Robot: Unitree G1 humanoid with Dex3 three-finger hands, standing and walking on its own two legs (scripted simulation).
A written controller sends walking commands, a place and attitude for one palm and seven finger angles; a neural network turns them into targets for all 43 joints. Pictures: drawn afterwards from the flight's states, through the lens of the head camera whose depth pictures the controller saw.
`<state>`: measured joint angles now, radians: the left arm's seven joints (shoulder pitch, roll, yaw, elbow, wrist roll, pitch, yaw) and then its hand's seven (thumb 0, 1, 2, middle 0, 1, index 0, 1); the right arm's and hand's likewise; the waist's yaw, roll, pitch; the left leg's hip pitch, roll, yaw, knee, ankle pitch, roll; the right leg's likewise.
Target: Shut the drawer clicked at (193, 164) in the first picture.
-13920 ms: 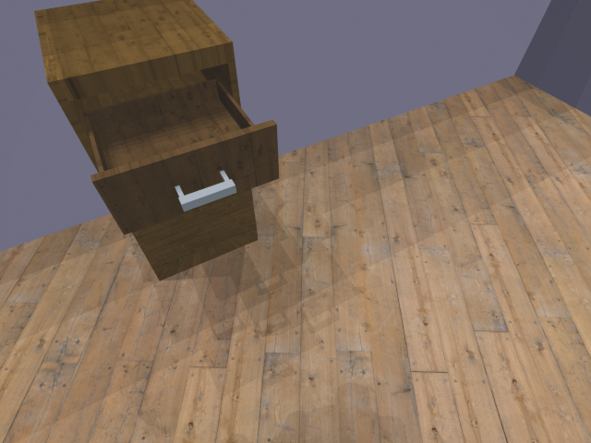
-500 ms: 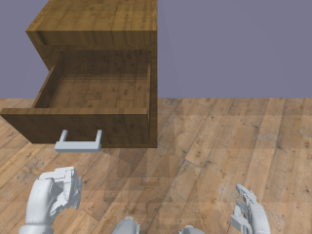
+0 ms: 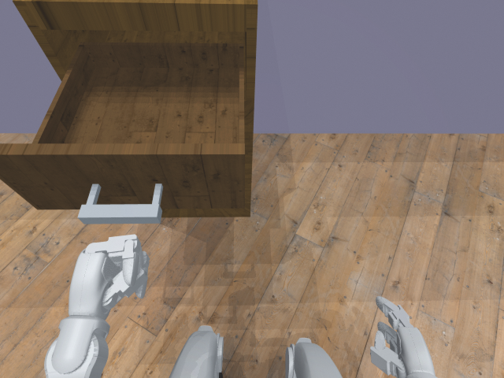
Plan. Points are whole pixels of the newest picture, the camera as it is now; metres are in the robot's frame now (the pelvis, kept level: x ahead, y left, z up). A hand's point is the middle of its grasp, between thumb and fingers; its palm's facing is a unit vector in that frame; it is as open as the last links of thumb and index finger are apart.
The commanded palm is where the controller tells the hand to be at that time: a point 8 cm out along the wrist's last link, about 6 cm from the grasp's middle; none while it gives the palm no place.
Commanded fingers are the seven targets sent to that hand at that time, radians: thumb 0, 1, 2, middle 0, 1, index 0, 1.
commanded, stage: bring the fist close to the handle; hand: left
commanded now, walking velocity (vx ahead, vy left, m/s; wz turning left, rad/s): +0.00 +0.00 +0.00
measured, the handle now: (124, 202) +0.37 +0.22 +0.04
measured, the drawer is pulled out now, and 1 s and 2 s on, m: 0.30 0.29 0.15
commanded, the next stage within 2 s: push the drawer shut in 0.42 s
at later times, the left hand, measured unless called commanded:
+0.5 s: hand (141, 273) +0.26 +0.17 +0.04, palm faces +0.04 -1.00 -0.05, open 3.3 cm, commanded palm +0.24 +0.23 +0.04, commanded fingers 0.00 0.90 0.90 -1.40 -1.60 -1.40 -1.60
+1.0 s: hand (143, 243) +0.31 +0.18 +0.03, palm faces +0.03 -1.00 -0.07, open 3.0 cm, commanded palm +0.30 +0.24 +0.04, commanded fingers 0.00 0.90 0.90 -1.40 -1.60 -1.40 -1.60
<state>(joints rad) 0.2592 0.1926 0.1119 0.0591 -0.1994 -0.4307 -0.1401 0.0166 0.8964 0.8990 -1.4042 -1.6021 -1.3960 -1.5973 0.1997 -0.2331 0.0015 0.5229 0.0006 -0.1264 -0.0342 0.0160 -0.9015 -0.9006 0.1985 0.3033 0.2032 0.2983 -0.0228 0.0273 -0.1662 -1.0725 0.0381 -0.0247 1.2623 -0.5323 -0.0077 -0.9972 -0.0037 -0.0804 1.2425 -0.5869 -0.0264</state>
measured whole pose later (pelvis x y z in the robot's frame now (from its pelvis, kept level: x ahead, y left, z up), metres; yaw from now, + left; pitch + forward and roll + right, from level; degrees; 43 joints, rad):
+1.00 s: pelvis +0.00 +0.00 +0.00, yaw +0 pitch +20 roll -2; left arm 0.06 0.24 0.17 0.23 -0.20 -0.42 -0.15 -0.01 0.78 0.88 -1.40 -1.60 -1.40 -1.60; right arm 0.21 -0.24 0.01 0.56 0.01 -0.05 -0.04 0.01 -0.90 -0.90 0.20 0.30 0.20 0.30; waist -0.03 0.03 -0.16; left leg -1.08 0.04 -0.03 1.26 -0.53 -0.01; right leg -1.00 0.01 -0.09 1.23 -0.59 -0.03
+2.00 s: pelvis -0.01 +0.01 +0.00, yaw -1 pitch +23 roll -3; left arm -0.57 0.34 0.32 0.87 -0.12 -0.49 -0.15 -0.03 0.75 0.89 -1.41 -1.60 -1.40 -1.60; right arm 0.26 -0.25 0.02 0.63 -0.01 0.01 -0.03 0.01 -0.90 -0.90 0.20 0.30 0.20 0.30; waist -0.10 0.02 -0.14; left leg -1.15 0.05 -0.01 1.25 -0.51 0.00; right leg -1.08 0.01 -0.07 1.22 -0.55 -0.02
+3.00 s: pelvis -0.01 +0.01 -0.02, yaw -4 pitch +29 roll -5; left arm -1.04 0.63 0.47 1.24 0.00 -0.42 -0.18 0.06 0.77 0.88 -1.40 -1.60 -1.40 -1.60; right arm 0.34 -0.27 0.06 0.63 -0.04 0.06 0.00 0.01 -0.90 -0.90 0.20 0.30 0.20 0.30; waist -0.23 0.04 -0.12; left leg -1.34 0.08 -0.04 1.34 -0.52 0.01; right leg -1.25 0.04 -0.09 1.26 -0.53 -0.02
